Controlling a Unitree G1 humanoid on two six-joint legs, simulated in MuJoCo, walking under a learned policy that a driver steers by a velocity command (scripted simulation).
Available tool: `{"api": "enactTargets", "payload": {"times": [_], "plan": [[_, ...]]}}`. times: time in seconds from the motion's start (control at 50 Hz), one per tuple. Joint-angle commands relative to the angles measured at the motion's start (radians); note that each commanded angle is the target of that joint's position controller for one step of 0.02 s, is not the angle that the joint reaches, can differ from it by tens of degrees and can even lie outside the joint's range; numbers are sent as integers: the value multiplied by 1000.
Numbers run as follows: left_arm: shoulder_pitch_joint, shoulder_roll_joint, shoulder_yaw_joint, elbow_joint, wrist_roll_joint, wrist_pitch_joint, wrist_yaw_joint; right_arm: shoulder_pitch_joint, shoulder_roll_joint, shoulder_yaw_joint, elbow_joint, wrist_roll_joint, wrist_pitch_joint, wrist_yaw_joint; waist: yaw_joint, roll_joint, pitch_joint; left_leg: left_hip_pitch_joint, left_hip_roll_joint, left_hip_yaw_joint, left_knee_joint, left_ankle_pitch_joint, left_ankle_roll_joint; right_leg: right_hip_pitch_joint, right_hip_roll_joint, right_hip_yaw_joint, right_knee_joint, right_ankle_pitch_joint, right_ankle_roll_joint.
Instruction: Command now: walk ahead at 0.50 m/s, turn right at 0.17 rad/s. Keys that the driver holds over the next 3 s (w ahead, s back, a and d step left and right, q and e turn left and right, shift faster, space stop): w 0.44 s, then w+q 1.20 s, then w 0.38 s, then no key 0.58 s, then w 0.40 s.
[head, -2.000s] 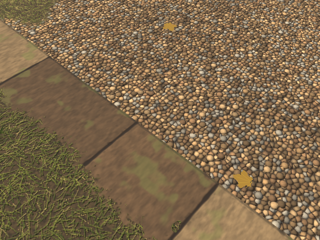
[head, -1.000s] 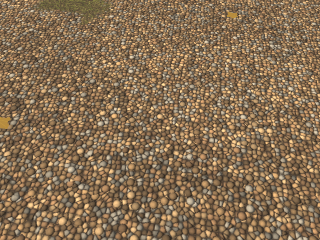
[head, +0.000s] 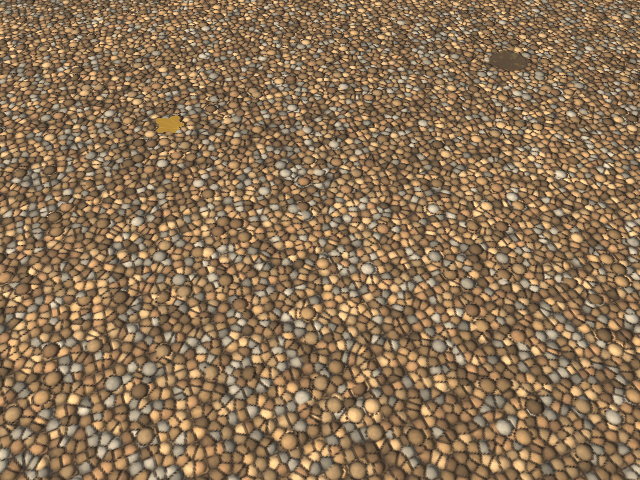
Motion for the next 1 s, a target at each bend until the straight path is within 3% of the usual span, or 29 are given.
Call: {"api": "enactTargets", "payload": {"times": [0.02,0.06,0.1,0.16,0.22,0.28,0.34,0.36,0.38,0.4,0.42,0.44,0.46,0.48,0.5,0.52,0.56,0.62,0.72,0.82,0.84,0.88,0.9,0.92,0.94,0.96,0.98,1.0], "plan": [[-77,103,30,-109,13,-27,-3,67,-100,-22,-28,-11,0,-8,-30,120,-4,265,275,-401,-308,-70,172,-325,-129,11,-8,104,2],[-58,70,23,-99,11,-23,-7,76,-104,-22,-17,-2,-5,-10,-17,141,-16,235,254,-326,-335,40,184,-292,-138,-17,-76,124,13],[-111,50,13,-117,18,-24,-6,95,-137,-30,-1,7,-6,-15,-26,120,-3,232,259,-270,-361,138,199,-315,-148,-35,-183,181,30],[-202,25,0,-132,19,-34,-13,123,-161,-35,19,13,4,-22,-56,104,6,238,235,-182,-375,197,177,-287,-142,-57,-378,344,40],[-293,21,-4,-147,9,-41,-26,173,-174,-35,46,22,13,-24,-92,104,24,241,224,-130,-367,206,157,-223,-114,-84,-526,459,44],[-363,31,-1,-171,1,-47,-40,219,-182,-36,73,27,27,-24,-108,108,45,306,261,-143,-340,209,147,-216,-97,-87,-599,449,27],[-347,61,10,-175,3,-53,-50,218,-204,-43,87,29,44,-31,-69,122,35,379,293,-148,-269,336,122,-153,-77,-97,-657,356,-15],[-275,82,22,-155,8,-54,-48,199,-212,-45,85,32,49,-34,-19,121,-6,377,274,-120,-183,484,105,-39,-52,-121,-691,353,-36],[-139,125,45,-113,14,-53,-40,198,-194,-37,83,29,51,-36,45,102,-97,332,227,-77,-21,583,80,165,-41,-133,-703,367,-67],[46,194,67,-79,25,-48,-29,188,-146,-15,54,5,47,-39,120,16,-247,146,176,-35,266,381,41,466,-204,41,-658,403,-133],[98,278,83,-60,25,-41,-29,305,-31,20,31,2,26,-33,63,-256,-366,-251,2,-9,618,-261,-25,780,-428,495,-743,217,-291],[112,181,59,-59,13,-38,-30,253,-124,0,45,21,7,-27,104,-186,-358,-375,32,-127,742,-388,-20,763,-426,604,-827,79,-288],[46,146,44,-62,13,-39,-27,166,-171,-15,18,45,-2,-22,98,-128,-207,-433,78,-123,763,-310,-10,642,-398,452,-845,110,-246],[-16,124,36,-67,19,-40,-26,116,-161,-13,11,43,-2,-23,72,-58,-134,-404,120,-101,724,-223,-12,512,-357,333,-866,200,-220],[-64,97,29,-65,25,-44,-30,93,-151,-16,8,29,3,-24,45,-36,-74,-373,145,-97,669,-167,-20,403,-324,253,-901,274,-208],[-94,76,23,-63,33,-51,-31,112,-140,-20,14,27,16,-24,11,-57,-57,-314,168,-109,640,-126,-25,328,-300,191,-935,321,-197],[-112,73,27,-44,31,-69,-32,146,-99,-15,28,31,43,-26,-18,-64,-39,-256,172,-113,608,-90,-41,241,-289,108,-992,371,-199],[-104,98,38,-9,38,-81,-23,90,-83,-16,6,26,60,-30,-19,-31,9,-318,169,-139,519,24,-63,218,-292,2,-1036,445,-196],[-85,125,42,28,33,-75,-7,-43,-58,-8,-32,21,50,-8,27,-13,45,-295,145,-79,245,276,-51,251,-258,-166,-1054,496,-146],[-4,154,53,83,14,-44,0,-179,-49,-1,-111,22,50,21,74,-2,85,-353,128,-19,110,208,-6,432,-314,-220,-993,573,-125],[-3,161,55,88,10,-35,2,-188,-54,-4,-126,22,51,27,68,-9,83,-351,118,-2,98,160,7,465,-325,-231,-960,641,-116],[-22,188,63,85,6,-18,11,-152,-80,-18,-140,21,55,35,30,-44,34,-252,63,59,94,53,44,499,-326,-263,-841,959,-90],[-32,202,67,81,6,-9,18,-81,-105,-33,-131,20,58,35,-14,-63,-16,-151,23,88,98,6,66,498,-319,-279,-727,1119,-77],[-48,203,65,76,4,-1,24,59,-147,-60,-99,23,60,28,-95,-51,-91,44,-20,100,47,38,99,439,-289,-306,-538,1161,-50],[-41,184,55,61,14,-5,30,230,-220,-95,-60,26,68,9,-172,16,-183,352,32,-31,16,73,149,225,-249,-309,-264,945,-10],[65,28,5,9,53,-34,9,234,-337,-114,-60,33,67,-4,-62,294,-268,731,305,-573,-29,-5,338,-258,-49,-262,111,-14,60],[-13,88,8,1,23,-77,-9,270,-268,-93,-87,27,57,-3,-126,202,-421,819,386,-870,-192,-146,406,-392,2,-23,251,-175,54],[-122,143,24,-31,-19,-100,-19,238,-213,-78,-81,16,48,-4,-147,147,-278,732,351,-717,-218,-106,342,-475,-58,4,241,-85,30]]}}
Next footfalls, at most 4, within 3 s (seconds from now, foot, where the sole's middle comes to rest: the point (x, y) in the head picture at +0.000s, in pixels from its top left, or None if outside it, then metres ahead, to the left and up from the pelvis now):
0.40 right None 0.37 -0.15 -0.77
0.94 left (280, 407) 0.65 0.11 -0.77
1.40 right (326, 287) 0.97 0.01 -0.77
1.92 left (176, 266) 1.03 0.40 -0.77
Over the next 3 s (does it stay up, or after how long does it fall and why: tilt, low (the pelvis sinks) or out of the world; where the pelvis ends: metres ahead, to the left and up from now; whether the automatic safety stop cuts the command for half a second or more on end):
stays up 1.24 0.44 0.01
